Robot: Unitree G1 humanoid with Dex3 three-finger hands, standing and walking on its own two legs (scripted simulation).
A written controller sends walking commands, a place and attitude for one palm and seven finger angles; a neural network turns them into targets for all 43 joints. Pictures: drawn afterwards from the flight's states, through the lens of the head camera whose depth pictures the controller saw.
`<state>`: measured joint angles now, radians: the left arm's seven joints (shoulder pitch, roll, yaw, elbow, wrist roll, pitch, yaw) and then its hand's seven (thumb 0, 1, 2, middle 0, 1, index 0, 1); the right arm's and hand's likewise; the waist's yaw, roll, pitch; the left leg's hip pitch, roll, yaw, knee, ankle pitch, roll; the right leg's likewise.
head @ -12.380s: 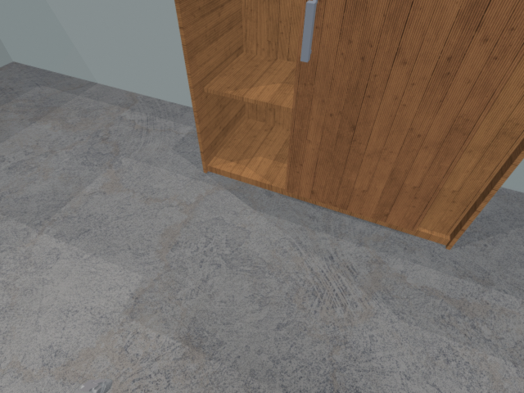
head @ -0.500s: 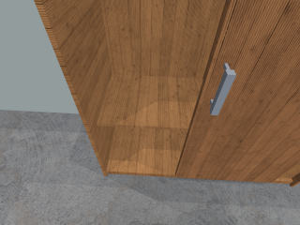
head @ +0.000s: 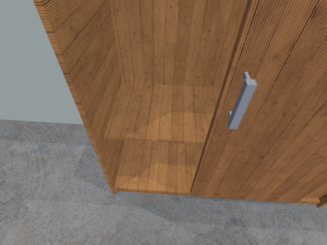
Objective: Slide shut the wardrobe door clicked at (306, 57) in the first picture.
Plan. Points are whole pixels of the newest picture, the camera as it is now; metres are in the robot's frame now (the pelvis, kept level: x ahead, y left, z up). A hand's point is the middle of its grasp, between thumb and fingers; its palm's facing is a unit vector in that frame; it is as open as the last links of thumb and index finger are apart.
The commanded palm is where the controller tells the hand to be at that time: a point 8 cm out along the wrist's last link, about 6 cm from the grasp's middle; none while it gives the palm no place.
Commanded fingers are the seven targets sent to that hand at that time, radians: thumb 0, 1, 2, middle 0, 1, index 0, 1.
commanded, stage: look again from close up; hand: right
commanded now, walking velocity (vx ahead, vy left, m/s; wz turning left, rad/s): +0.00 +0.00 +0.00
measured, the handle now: (239, 101) +0.51 -0.20 +0.08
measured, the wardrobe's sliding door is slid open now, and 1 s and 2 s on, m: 0.47 0.47 0.47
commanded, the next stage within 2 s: raise the hand with hooked fingers in 0.72 s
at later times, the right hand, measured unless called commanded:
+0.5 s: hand out of the picture +0.00 -0.19 -0.18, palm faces +0.03 +0.98 -0.19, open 7.3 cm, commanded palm none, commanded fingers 0.00 -0.90 -0.90 0.20 0.30 0.20 0.30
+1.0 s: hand (253, 242) +0.17 -0.21 -0.07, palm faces +0.20 +0.96 -0.21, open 7.4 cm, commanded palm +0.10 -0.24 -0.05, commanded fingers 0.00 -0.67 -0.80 0.22 0.45 0.22 0.45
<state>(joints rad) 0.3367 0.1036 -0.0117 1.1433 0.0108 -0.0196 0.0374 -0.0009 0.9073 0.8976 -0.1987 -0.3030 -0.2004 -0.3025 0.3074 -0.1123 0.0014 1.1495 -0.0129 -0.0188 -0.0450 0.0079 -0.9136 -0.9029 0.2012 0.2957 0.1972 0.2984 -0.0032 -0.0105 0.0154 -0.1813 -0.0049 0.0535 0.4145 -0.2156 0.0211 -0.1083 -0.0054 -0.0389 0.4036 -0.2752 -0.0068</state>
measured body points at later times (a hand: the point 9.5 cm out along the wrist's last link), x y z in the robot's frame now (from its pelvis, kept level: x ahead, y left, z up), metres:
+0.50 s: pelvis +0.00 -0.02 -0.01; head +0.01 -0.01 +0.44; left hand +0.00 +0.19 -0.17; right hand +0.00 -0.24 -0.17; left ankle +0.01 +0.10 -0.74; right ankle -0.04 -0.11 -0.74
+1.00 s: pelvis +0.00 -0.01 -0.01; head +0.01 +0.00 +0.44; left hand +0.07 +0.25 -0.13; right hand +0.15 -0.26 -0.05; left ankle +0.01 +0.10 -0.74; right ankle -0.04 -0.11 -0.74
